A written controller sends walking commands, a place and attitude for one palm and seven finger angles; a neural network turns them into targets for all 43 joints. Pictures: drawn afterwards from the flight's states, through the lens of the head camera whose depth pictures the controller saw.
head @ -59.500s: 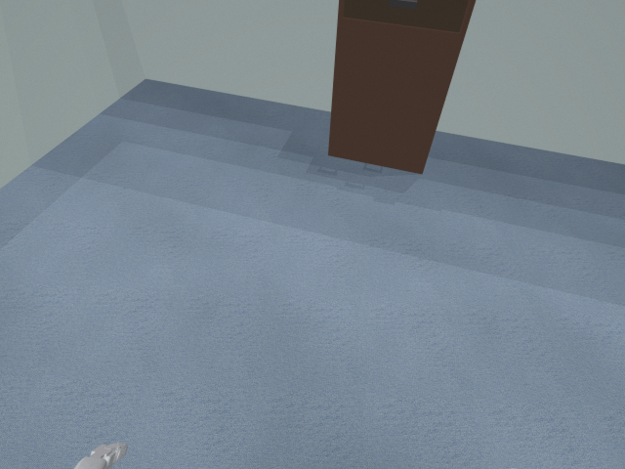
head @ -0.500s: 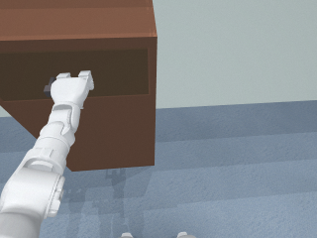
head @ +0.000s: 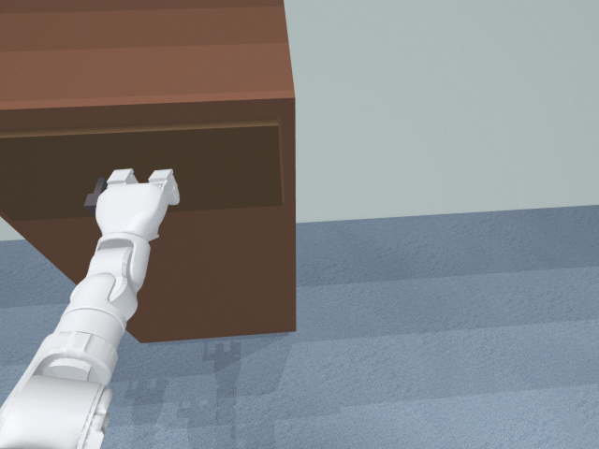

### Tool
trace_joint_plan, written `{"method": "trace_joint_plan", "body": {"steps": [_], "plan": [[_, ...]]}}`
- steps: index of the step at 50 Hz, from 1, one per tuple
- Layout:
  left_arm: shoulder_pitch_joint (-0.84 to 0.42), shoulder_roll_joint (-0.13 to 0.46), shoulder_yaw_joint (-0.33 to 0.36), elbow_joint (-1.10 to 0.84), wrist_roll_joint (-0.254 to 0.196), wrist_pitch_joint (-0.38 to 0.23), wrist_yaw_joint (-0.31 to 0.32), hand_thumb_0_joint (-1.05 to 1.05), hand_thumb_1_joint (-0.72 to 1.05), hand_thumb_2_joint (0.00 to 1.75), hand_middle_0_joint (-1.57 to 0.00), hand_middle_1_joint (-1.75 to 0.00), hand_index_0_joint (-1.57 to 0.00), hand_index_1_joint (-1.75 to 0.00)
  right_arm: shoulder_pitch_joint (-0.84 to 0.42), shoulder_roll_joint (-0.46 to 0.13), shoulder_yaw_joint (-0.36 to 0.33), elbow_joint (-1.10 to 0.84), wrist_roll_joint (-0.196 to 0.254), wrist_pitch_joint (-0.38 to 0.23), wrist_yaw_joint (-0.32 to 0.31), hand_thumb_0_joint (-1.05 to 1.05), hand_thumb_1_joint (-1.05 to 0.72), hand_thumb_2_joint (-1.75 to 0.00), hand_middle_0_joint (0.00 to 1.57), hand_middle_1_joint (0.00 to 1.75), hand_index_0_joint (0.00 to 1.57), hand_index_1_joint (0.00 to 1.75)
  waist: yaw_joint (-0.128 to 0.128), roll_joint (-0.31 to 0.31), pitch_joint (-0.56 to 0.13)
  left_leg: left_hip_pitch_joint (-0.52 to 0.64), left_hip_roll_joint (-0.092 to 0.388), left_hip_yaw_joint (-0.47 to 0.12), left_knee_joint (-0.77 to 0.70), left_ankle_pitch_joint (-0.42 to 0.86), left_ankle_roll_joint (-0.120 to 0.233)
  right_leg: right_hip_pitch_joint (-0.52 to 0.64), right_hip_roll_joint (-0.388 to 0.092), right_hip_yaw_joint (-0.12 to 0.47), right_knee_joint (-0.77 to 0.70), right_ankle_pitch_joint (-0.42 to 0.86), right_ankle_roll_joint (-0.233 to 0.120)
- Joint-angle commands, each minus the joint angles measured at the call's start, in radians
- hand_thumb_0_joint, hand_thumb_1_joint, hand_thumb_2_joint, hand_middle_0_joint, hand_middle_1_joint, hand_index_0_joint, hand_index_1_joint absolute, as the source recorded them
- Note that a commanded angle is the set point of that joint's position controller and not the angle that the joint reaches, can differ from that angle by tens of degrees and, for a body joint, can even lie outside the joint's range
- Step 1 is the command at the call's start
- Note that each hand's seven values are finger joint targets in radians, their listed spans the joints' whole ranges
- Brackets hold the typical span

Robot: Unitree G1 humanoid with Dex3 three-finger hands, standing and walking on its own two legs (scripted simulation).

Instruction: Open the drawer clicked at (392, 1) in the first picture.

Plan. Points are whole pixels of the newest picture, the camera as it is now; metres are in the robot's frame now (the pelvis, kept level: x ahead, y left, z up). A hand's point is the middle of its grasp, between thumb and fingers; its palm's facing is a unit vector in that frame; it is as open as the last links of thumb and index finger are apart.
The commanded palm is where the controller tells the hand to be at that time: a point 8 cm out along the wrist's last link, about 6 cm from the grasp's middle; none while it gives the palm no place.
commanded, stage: pull the drawer open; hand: left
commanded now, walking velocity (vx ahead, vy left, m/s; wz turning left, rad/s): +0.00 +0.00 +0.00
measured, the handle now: (127, 192) +0.48 +0.25 +0.05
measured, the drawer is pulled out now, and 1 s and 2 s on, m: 0.01 0.13 0.26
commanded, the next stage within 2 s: none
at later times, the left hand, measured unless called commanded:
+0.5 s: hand (142, 265) +0.37 +0.21 +0.03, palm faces +0.00 -0.07 -1.00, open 5.5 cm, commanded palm +0.32 +0.23 +0.08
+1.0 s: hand (134, 305) +0.31 +0.21 +0.03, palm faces +0.00 -0.08 -1.00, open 5.5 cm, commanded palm +0.26 +0.23 +0.08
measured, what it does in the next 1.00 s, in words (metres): stands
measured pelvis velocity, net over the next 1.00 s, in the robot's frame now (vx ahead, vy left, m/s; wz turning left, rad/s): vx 0.00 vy -0.02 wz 0.01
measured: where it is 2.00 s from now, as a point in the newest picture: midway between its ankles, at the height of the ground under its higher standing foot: outside the picture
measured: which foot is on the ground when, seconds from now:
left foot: down 0.00-1.00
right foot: down 0.00-1.00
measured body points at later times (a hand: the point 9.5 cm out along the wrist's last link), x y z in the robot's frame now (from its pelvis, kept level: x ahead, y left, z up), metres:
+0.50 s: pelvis +0.01 +0.00 +0.01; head +0.05 -0.02 +0.46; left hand +0.36 +0.22 +0.08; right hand +0.16 -0.26 -0.11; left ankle -0.02 +0.11 -0.71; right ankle -0.03 -0.12 -0.71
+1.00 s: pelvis +0.00 -0.02 +0.01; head +0.01 -0.04 +0.46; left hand +0.30 +0.21 +0.08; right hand +0.15 -0.27 -0.10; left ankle -0.02 +0.11 -0.71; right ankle -0.03 -0.12 -0.71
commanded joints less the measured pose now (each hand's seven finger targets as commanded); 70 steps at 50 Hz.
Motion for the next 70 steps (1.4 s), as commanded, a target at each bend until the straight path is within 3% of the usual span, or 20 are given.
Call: {"method": "trace_joint_plan", "body": {"steps": [1,9,22,23,27,30,31,37,40,42,47,49,51,52,54,56,60,62,66,70], "plan": [[-0.174,0.224,0.069,-0.23,-0.018,0.051,0.033,0.0,0.9,0.9,-0.4,-1.35,-0.4,-1.35,0.003,-0.146,-0.052,-0.113,0.001,-0.03,-0.005,0.0,-0.9,-0.9,0.2,0.3,0.2,0.3,0.069,0.005,-0.356,0.282,-0.031,0.021,-0.029,0.592,0.025,0.215,-0.001,-0.082,-0.058,0.564,-0.034],[-0.007,0.216,0.08,-0.368,-0.046,0.102,0.007,0.0,0.9,0.9,-0.4,-1.35,-0.4,-1.35,-0.053,-0.143,-0.043,-0.136,0.002,-0.029,0.001,0.0,-0.9,-0.9,0.2,0.3,0.2,0.3,0.085,-0.025,-0.329,0.313,-0.029,0.013,-0.041,0.665,0.022,0.269,-0.005,-0.083,-0.068,0.633,-0.029],[0.194,0.2,0.091,-0.546,-0.052,0.098,-0.009,0.0,0.9,0.9,-0.4,-1.35,-0.4,-1.35,-0.144,-0.126,-0.027,-0.16,-0.004,-0.046,-0.003,0.0,-0.9,-0.9,0.2,0.3,0.2,0.3,0.113,-0.013,-0.28,0.341,-0.034,0.011,-0.058,0.663,0.017,0.298,-0.011,-0.077,-0.075,0.648,-0.029],[0.223,0.207,0.101,-0.56,-0.049,0.096,-0.006,0.0,0.9,0.9,-0.4,-1.35,-0.4,-1.35,-0.153,-0.124,-0.025,-0.165,-0.004,-0.048,-0.004,0.0,-0.9,-0.9,0.2,0.3,0.2,0.3,0.121,-0.014,-0.288,0.341,-0.036,0.011,-0.059,0.655,0.015,0.302,-0.011,-0.073,-0.074,0.646,-0.028],[0.231,0.169,0.068,-0.589,-0.049,0.099,0.001,0.0,0.9,0.9,-0.4,-1.35,-0.4,-1.35,-0.166,-0.123,-0.022,-0.163,-0.005,-0.055,-0.003,0.0,-0.9,-0.9,0.2,0.3,0.2,0.3,0.11,-0.018,-0.246,0.331,-0.037,0.007,-0.068,0.591,0.013,0.28,-0.01,-0.079,-0.08,0.589,-0.031],[0.203,0.205,0.096,-0.588,-0.044,0.103,0.004,0.0,0.9,0.9,-0.4,-1.35,-0.4,-1.35,-0.177,-0.126,-0.022,-0.152,-0.009,-0.057,-0.011,0.0,-0.9,-0.9,0.2,0.3,0.2,0.3,0.108,-0.039,-0.248,0.324,-0.043,0.013,-0.073,0.547,0.014,0.301,-0.013,-0.069,-0.089,0.586,-0.033],[0.215,0.208,0.096,-0.589,-0.039,0.102,0.004,0.0,0.9,0.9,-0.4,-1.35,-0.4,-1.35,-0.188,-0.119,-0.018,-0.156,-0.006,-0.057,-0.014,0.0,-0.9,-0.9,0.2,0.3,0.2,0.3,0.118,-0.036,-0.254,0.318,-0.048,0.014,-0.076,0.526,0.014,0.303,-0.014,-0.065,-0.086,0.58,-0.031],[0.238,0.176,0.071,-0.584,-0.054,0.094,0.002,0.0,0.9,0.9,-0.4,-1.35,-0.4,-1.35,-0.208,-0.115,-0.015,-0.15,-0.005,-0.068,-0.024,0.0,-0.9,-0.9,0.2,0.3,0.2,0.3,0.116,-0.042,-0.215,0.305,-0.057,0.017,-0.086,0.444,0.017,0.299,-0.018,-0.058,-0.102,0.542,-0.031],[0.262,0.214,0.109,-0.591,-0.057,0.082,-0.001,0.0,0.9,0.9,-0.4,-1.35,-0.4,-1.35,-0.218,-0.117,-0.014,-0.15,-0.006,-0.07,-0.029,0.0,-0.9,-0.9,0.2,0.3,0.2,0.3,0.127,-0.064,-0.22,0.293,-0.059,0.014,-0.096,0.425,0.016,0.324,-0.019,-0.048,-0.107,0.532,-0.033],[0.295,0.194,0.095,-0.608,-0.061,0.074,-0.002,0.0,0.9,0.9,-0.4,-1.35,-0.4,-1.35,-0.226,-0.11,-0.013,-0.155,-0.004,-0.078,-0.029,0.0,-0.9,-0.9,0.2,0.3,0.2,0.3,0.131,-0.054,-0.211,0.296,-0.06,0.018,-0.098,0.411,0.017,0.319,-0.022,-0.049,-0.109,0.531,-0.031],[0.428,0.22,0.141,-0.661,-0.07,0.054,0.001,0.0,0.9,0.9,-0.4,-1.35,-0.4,-1.35,-0.249,-0.105,-0.011,-0.168,-0.005,-0.089,-0.026,0.0,-0.9,-0.9,0.2,0.3,0.2,0.3,0.161,-0.037,-0.211,0.288,-0.063,0.017,-0.106,0.421,0.013,0.348,-0.023,-0.03,-0.103,0.57,-0.033],[0.442,0.179,0.108,-0.692,-0.072,0.053,0.008,0.0,0.9,0.9,-0.4,-1.35,-0.4,-1.35,-0.253,-0.105,-0.01,-0.173,-0.006,-0.096,-0.019,0.0,-0.9,-0.9,0.2,0.3,0.2,0.3,0.151,-0.041,-0.192,0.29,-0.059,0.017,-0.108,0.409,0.012,0.329,-0.023,-0.04,-0.106,0.548,-0.031],[0.48,0.195,0.13,-0.729,-0.069,0.049,0.017,0.0,0.9,0.9,-0.4,-1.35,-0.4,-1.35,-0.26,-0.105,-0.011,-0.177,-0.008,-0.102,-0.015,0.0,-0.9,-0.9,0.2,0.3,0.2,0.3,0.161,-0.027,-0.2,0.294,-0.058,0.015,-0.11,0.41,0.01,0.331,-0.022,-0.038,-0.103,0.525,-0.034],[0.517,0.187,0.129,-0.717,-0.065,0.054,0.021,0.0,0.9,0.9,-0.4,-1.35,-0.4,-1.35,-0.265,-0.103,-0.011,-0.178,-0.007,-0.103,-0.014,0.0,-0.9,-0.9,0.2,0.3,0.2,0.3,0.159,-0.043,-0.167,0.289,-0.059,0.013,-0.108,0.408,0.011,0.314,-0.016,-0.038,-0.104,0.518,-0.036],[0.511,0.161,0.102,-0.774,-0.061,0.056,0.031,0.0,0.9,0.9,-0.4,-1.35,-0.4,-1.35,-0.268,-0.104,-0.012,-0.182,-0.01,-0.109,-0.006,0.0,-0.9,-0.9,0.2,0.3,0.2,0.3,0.154,-0.021,-0.172,0.303,-0.055,0.013,-0.108,0.403,0.01,0.297,-0.017,-0.046,-0.102,0.49,-0.037],[0.512,0.188,0.124,-0.782,-0.056,0.066,0.041,0.0,0.9,0.9,-0.4,-1.35,-0.4,-1.35,-0.277,-0.106,-0.009,-0.179,-0.01,-0.109,-0.006,0.0,-0.9,-0.9,0.2,0.3,0.2,0.3,0.155,-0.013,-0.17,0.305,-0.055,0.011,-0.11,0.387,0.008,0.29,-0.017,-0.046,-0.103,0.456,-0.038],[0.533,0.186,0.129,-0.811,-0.054,0.081,0.049,0.0,0.9,0.9,-0.4,-1.35,-0.4,-1.35,-0.288,-0.106,-0.01,-0.176,-0.014,-0.111,-0.007,0.0,-0.9,-0.9,0.2,0.3,0.2,0.3,0.158,-0.024,-0.167,0.309,-0.054,0.007,-0.11,0.393,0.005,0.294,-0.015,-0.045,-0.102,0.457,-0.042],[0.538,0.157,0.094,-0.827,-0.055,0.088,0.051,0.0,0.9,0.9,-0.4,-1.35,-0.4,-1.35,-0.293,-0.1,-0.006,-0.174,-0.014,-0.115,-0.006,0.0,-0.9,-0.9,0.2,0.3,0.2,0.3,0.149,-0.014,-0.159,0.322,-0.055,0.008,-0.107,0.382,0.007,0.278,-0.015,-0.048,-0.101,0.449,-0.039],[0.579,0.171,0.11,-0.85,-0.059,0.094,0.047,0.0,0.9,0.9,-0.4,-1.35,-0.4,-1.35,-0.319,-0.096,0.003,-0.178,-0.014,-0.116,-0.009,0.0,-0.9,-0.9,0.2,0.3,0.2,0.3,0.166,-0.021,-0.155,0.325,-0.056,0.005,-0.115,0.373,0.005,0.286,-0.017,-0.045,-0.104,0.432,-0.038],[0.585,0.144,0.088,-0.852,-0.063,0.094,0.041,0.0,0.9,0.9,-0.4,-1.35,-0.4,-1.35,-0.325,-0.094,0.005,-0.177,-0.014,-0.119,-0.01,0.0,-0.9,-0.9,0.2,0.3,0.2,0.3,0.154,-0.041,-0.115,0.323,-0.054,0.0,-0.119,0.337,0.005,0.264,-0.014,-0.052,-0.118,0.376,-0.039]]}}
